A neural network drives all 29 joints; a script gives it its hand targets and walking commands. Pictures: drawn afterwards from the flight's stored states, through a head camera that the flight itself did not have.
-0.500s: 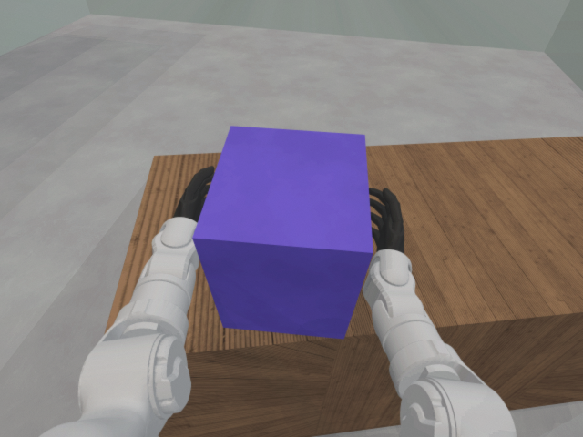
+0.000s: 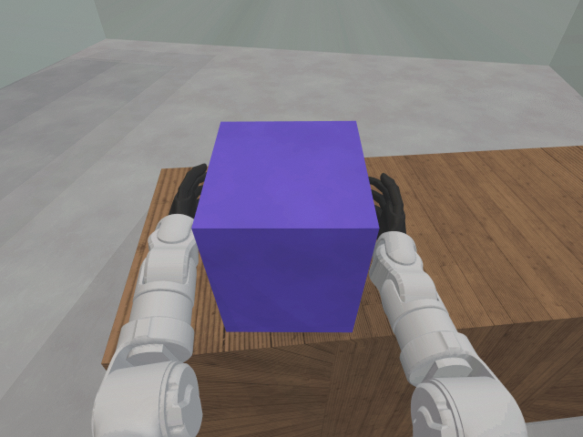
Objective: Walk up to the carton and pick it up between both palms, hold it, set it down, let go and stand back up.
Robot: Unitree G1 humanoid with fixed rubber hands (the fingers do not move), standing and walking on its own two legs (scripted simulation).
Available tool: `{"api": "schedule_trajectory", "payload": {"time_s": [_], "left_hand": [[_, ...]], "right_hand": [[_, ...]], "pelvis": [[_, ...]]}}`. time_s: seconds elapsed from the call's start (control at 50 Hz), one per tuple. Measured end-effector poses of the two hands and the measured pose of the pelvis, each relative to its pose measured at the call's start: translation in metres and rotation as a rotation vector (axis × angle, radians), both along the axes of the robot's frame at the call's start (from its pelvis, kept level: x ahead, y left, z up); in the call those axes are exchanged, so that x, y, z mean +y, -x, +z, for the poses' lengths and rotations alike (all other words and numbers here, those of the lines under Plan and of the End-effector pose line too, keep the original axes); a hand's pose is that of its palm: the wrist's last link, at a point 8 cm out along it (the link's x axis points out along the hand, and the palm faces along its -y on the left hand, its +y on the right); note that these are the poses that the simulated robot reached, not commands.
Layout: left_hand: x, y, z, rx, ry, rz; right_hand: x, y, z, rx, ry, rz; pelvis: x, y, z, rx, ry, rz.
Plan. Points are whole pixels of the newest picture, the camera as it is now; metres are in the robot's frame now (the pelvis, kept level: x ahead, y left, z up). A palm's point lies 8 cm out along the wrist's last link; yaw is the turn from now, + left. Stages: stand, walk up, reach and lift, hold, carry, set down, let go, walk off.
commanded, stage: reach and lift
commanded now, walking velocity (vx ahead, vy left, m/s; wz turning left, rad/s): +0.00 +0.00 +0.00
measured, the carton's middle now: (288, 230) +0.39 +0.00 +0.11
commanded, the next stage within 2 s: hold in 1.42 s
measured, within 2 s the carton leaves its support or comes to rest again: neither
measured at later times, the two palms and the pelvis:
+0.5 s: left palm (183, 204) +0.38 +0.14 +0.18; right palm (395, 212) +0.36 -0.15 +0.16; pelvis +0.00 +0.00 +0.00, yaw +0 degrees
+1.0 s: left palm (177, 200) +0.37 +0.15 +0.19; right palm (394, 198) +0.37 -0.14 +0.18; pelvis +0.01 +0.00 +0.00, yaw +0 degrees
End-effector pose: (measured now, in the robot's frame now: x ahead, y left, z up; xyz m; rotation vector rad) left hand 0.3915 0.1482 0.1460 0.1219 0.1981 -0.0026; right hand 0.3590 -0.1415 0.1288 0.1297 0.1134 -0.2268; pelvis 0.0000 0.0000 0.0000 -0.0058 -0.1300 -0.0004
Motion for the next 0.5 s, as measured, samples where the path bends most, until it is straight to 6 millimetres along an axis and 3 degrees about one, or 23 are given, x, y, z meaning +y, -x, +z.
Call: {"api": "schedule_trajectory", "payload": {"time_s": [0.5], "left_hand": [[-0.005,0.012,0.032,-0.001,0.056,0.089]], "right_hand": [[-0.005,-0.006,0.028,-0.006,-0.024,0.058]], "pelvis": [[0.000,-0.001,0.000,0.001,0.000,0.000]]}}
